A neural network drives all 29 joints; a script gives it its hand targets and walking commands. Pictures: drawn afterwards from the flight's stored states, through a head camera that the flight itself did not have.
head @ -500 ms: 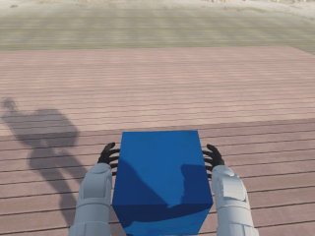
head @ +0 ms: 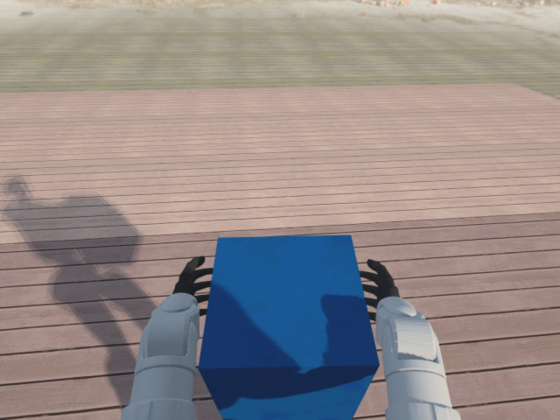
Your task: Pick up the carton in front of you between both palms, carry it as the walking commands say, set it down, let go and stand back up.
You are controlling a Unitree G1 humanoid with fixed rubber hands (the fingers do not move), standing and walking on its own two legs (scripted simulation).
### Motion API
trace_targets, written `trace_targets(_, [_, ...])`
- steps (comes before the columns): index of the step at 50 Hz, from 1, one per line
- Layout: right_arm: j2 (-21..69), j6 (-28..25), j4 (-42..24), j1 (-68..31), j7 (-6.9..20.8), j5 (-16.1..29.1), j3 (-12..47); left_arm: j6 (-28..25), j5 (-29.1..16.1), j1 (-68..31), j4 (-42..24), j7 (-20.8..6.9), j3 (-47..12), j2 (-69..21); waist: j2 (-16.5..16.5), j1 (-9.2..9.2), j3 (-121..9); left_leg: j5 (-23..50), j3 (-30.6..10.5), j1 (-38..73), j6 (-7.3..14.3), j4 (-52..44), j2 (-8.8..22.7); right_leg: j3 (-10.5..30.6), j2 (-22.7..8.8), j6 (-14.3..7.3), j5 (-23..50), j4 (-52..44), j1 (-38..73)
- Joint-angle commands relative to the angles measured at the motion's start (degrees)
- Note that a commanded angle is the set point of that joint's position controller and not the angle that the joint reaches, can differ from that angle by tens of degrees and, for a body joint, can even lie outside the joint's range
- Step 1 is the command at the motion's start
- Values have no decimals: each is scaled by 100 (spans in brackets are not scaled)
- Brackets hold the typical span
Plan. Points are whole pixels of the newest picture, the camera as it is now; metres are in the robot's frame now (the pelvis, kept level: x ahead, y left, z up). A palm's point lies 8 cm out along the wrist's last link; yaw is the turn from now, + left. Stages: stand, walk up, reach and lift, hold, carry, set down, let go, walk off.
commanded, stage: hold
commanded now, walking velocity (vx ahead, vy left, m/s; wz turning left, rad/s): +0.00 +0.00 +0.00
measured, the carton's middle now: (286, 333) +0.28 +0.00 -0.03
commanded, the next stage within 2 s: carry in 0.08 s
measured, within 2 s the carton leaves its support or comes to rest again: neither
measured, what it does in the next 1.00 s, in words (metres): walks ahead: left foot, then right foot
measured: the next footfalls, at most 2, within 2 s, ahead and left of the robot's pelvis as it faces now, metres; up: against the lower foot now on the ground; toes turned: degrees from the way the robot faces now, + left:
left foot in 0.58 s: +0.17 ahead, +0.09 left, +0.00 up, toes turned +7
right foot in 0.92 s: +0.50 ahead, -0.12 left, +0.00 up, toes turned -11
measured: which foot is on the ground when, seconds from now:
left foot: down 0.00-0.44, up 0.46-0.56, down 0.58-0.94, up 0.96-1.00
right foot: down 0.00-0.60, up 0.62-0.90, down 0.92-1.00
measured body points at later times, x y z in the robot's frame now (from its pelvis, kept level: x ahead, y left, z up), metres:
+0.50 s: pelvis +0.10 -0.01 -0.02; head +0.08 +0.00 +0.43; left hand +0.39 +0.14 +0.06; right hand +0.38 -0.17 +0.06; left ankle +0.04 +0.10 -0.73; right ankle +0.01 -0.14 -0.75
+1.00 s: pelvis +0.39 -0.05 -0.03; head +0.39 -0.05 +0.42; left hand +0.67 +0.10 +0.05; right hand +0.67 -0.20 +0.04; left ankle +0.19 +0.07 -0.67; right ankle +0.46 -0.12 -0.75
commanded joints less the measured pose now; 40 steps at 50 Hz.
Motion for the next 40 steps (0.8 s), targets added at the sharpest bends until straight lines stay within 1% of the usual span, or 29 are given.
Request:
trace_targets(1, [5299,-176,-174,-2871,1355,1515,3070,-187,-1507,-2795,-136,-1364,-3101,-5246,4,1,-1193,814,330,263,-56,-238,-318,-319,309,58,858,-281,75])
trace_targets(3, [5306,-178,-149,-2902,1357,1508,3060,-190,-1501,-2828,-112,-1369,-3092,-5251,4,2,-1187,770,333,249,-53,-235,-316,-321,306,57,816,-279,64])
trace_targets(4, [5329,-170,-263,-2993,1351,1544,3181,-186,-1568,-2936,-227,-1356,-3194,-5265,-59,-4,-1021,-287,230,-460,74,215,638,-68,-669,-78,-173,68,-767])
trace_targets(5, [5277,-147,-249,-2946,1333,1553,3127,-165,-1592,-2887,-212,-1352,-3139,-5208,-65,-1,-1151,-1490,-22,-658,123,32,572,145,-630,-131,-1490,-132,-920])
trace_targets(6, [5274,-134,-433,-2964,1313,1653,3244,-152,-1638,-2897,-349,-1335,-3272,-5218,-61,-10,-1054,-2522,13,-878,136,14,509,217,-591,-172,-2582,-234,-1252])
trace_targets(7, [5283,-106,-577,-3014,1290,1727,3358,-126,-1706,-2989,-520,-1309,-3406,-5237,-62,-20,-966,-2958,29,-1100,148,74,514,220,-585,-199,-2978,-218,-1420])
trace_targets(10, [5232,92,-1120,-3000,1185,2008,3793,69,-1954,-2891,-1049,-1198,-3805,-5191,-124,1,-1492,-1901,323,-1045,132,479,533,0,-676,-264,-2046,84,-1272])
trace_targets(13, [5037,515,-1694,-2939,1067,2325,4233,502,-2290,-2844,-1622,-1073,-4234,-4995,-51,-31,-1616,-2330,129,-1140,224,408,753,-28,-759,-310,-2367,318,-1461])
trace_targets(15, [4835,876,-1934,-2883,985,2499,4402,862,-2510,-2851,-1912,-1012,-4455,-4810,442,-68,-1377,-2694,-352,-955,412,-43,1118,-478,-601,-196,-2155,966,-2037])
trace_targets(16, [4742,1056,-1997,-2778,946,2575,4449,1050,-2623,-2851,-2010,-993,-4532,-4740,793,-97,-1342,-2670,-775,-671,561,-377,1417,-913,-402,-88,-1687,1497,-2344])
trace_targets(17, [4680,1224,-2107,-2639,903,2632,4487,1234,-2748,-2790,-2110,-982,-4591,-4707,1073,-102,-1219,-2388,-1090,-433,754,-531,1674,-1228,-276,-43,-1478,1419,-2596])
trace_targets(18, [4653,1378,-2316,-2620,864,2701,4522,1396,-2908,-2790,-2300,-981,-4674,-4738,1102,-85,-1121,-1818,-1034,-459,855,-375,1738,-1350,-324,-33,-1394,960,-2454])
trace_targets(19, [4688,1530,-2549,-2648,843,2821,4595,1532,-3056,-2752,-2434,-977,-4751,-4824,897,-65,-1255,-1244,-617,-587,798,-92,1576,-1388,-344,-26,-1171,581,-1925])
trace_targets(20, [4745,1669,-2781,-2620,836,2976,4699,1649,-3145,-2675,-2560,-962,-4798,-4916,582,-41,-1406,-487,59,-918,632,451,1246,-1291,-356,-40,-879,305,-1154])
trace_targets(21, [4774,1805,-2968,-2606,841,3120,4787,1757,-3182,-2516,-2632,-948,-4799,-4985,22,14,-1545,231,780,-1593,372,1443,892,-778,-643,-195,-534,178,-202])
trace_targets(22, [4852,1953,-3136,-2578,863,3259,4869,1853,-3137,-2182,-2670,-909,-4727,-4914,-1151,87,-1807,349,1395,-2708,39,2653,535,295,-1383,-580,878,288,907])
trace_targets(23, [4869,2069,-3220,-2526,897,3314,4868,1951,-3025,-1914,-2729,-859,-4668,-4850,-1804,134,-1673,-1493,1639,-3846,-103,2865,269,1108,-1968,-981,2497,70,1603])
trace_targets(24, [4913,2143,-3309,-2548,939,3381,4925,2039,-2992,-1872,-2956,-810,-4685,-4825,-1355,206,-1379,-2528,1483,-4397,-71,2592,311,1288,-2163,-1224,3077,63,1818])
trace_targets(25, [4947,2205,-3342,-2464,959,3428,4892,2126,-3044,-1993,-3215,-774,-4758,-4916,-896,234,-1354,-2555,1467,-4460,-25,2154,350,1158,-2192,-1224,3074,129,1956])
trace_targets(27, [4994,2295,-3468,-2063,951,3424,4813,2250,-3167,-2032,-3672,-768,-4809,-5016,-844,133,-1685,-1452,1641,-3276,104,1080,245,410,-1937,-825,2379,272,1442])
trace_targets(28, [5015,2320,-3552,-1863,921,3357,4791,2298,-3207,-1944,-3797,-792,-4831,-5028,-774,23,-1959,-609,1900,-1631,155,265,64,-446,-1593,-510,2089,623,496])
trace_targets(29, [5027,2347,-3581,-1750,892,3302,4737,2346,-3229,-1834,-3841,-822,-4835,-4950,-453,-75,-2306,-33,1784,374,206,-50,169,-1153,-1240,-247,1787,1376,-751])
trace_targets(30, [5043,2353,-3548,-1666,850,3195,4673,2430,-3339,-2178,-4132,-864,-4874,-4771,829,-220,-2295,-880,-436,1335,565,-854,1428,-1754,-713,53,572,2963,-2246])
trace_targets(31, [5027,2358,-3532,-1760,793,3099,4578,2531,-3492,-2496,-4258,-921,-4988,-4721,1973,-160,-2098,1229,-2133,2119,1285,-670,2492,-1609,-178,106,-1519,3815,-3811])
trace_targets(32, [4973,2433,-3781,-1886,760,3154,4568,2561,-3580,-2481,-4107,-959,-5020,-4732,1201,-189,-1946,2118,-1824,2271,1531,-301,2636,-1086,-510,-42,-1914,4296,-4293])
trace_targets(33, [4930,2495,-3865,-1977,735,3195,4597,2576,-3602,-2410,-4004,-977,-4979,-4733,760,-203,-1936,2551,-1435,2309,1486,-179,2522,-1006,-635,-108,-1858,4401,-4517])
trace_targets(34, [4922,2537,-3910,-2068,731,3242,4631,2592,-3595,-2298,-3860,-974,-4934,-4779,398,-188,-1894,2255,-1081,2273,1302,-310,2392,-980,-731,-139,-1636,4134,-4613])
trace_targets(36, [4946,2608,-3908,-2152,770,3351,4731,2598,-3499,-2054,-3632,-925,-4809,-4867,422,-186,-1661,2424,-311,2108,947,-534,2060,-1270,-677,-86,-1277,3310,-4544])
trace_targets(40, [4894,2677,-3786,-2010,934,3475,4799,2575,-3085,-1649,-3433,-773,-4652,-4917,771,-135,-1511,2533,816,1182,739,-635,1595,-1768,-405,-64,-100,1637,-3376])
